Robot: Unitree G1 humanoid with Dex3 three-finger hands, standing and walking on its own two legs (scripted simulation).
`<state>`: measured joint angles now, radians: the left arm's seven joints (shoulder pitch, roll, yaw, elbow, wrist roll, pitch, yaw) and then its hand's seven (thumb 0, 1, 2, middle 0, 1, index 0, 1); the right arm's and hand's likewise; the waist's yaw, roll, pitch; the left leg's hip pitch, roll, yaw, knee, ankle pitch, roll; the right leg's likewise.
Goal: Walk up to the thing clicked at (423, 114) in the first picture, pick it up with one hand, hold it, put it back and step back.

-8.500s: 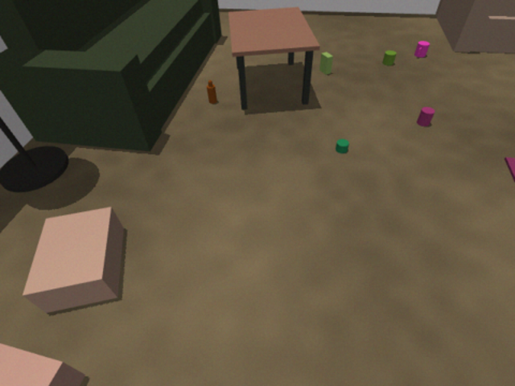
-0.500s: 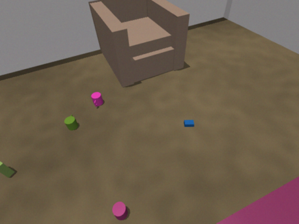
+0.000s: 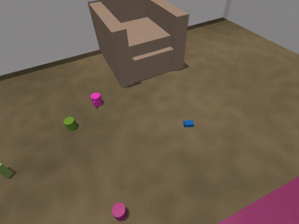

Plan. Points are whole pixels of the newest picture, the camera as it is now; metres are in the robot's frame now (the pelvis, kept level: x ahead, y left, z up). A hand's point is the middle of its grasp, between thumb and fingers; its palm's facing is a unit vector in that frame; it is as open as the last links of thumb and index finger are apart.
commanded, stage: stand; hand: left
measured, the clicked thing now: (119, 211) +0.35 +0.23 -0.74
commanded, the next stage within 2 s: walk up in 0.50 s
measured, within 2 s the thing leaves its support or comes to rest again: neither
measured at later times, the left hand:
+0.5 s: hand out of the picture +0.07 +0.25 -0.16, palm faces -0.02 -0.94 -0.35, open 7.4 cm
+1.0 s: hand out of the picture +0.05 +0.26 -0.18, palm faces -0.02 -0.95 -0.33, open 7.4 cm
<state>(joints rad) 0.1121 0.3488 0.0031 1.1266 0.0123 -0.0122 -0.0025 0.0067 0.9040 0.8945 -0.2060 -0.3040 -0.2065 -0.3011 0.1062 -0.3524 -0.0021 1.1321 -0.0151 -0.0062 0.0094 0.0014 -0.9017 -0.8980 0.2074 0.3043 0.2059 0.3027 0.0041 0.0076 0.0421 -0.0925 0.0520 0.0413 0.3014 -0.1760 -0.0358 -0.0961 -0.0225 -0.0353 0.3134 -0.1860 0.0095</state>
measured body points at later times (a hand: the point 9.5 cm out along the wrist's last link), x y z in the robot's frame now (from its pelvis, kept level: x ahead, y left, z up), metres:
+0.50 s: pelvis +0.00 +0.00 +0.00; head +0.01 +0.00 +0.45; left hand +0.08 +0.30 -0.13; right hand +0.08 -0.30 -0.14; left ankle -0.01 +0.14 -0.75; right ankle -0.01 -0.12 -0.75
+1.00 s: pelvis -0.06 +0.01 -0.02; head -0.01 +0.03 +0.42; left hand +0.06 +0.31 -0.16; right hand +0.01 -0.31 -0.14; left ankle -0.06 +0.12 -0.75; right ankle -0.01 -0.12 -0.75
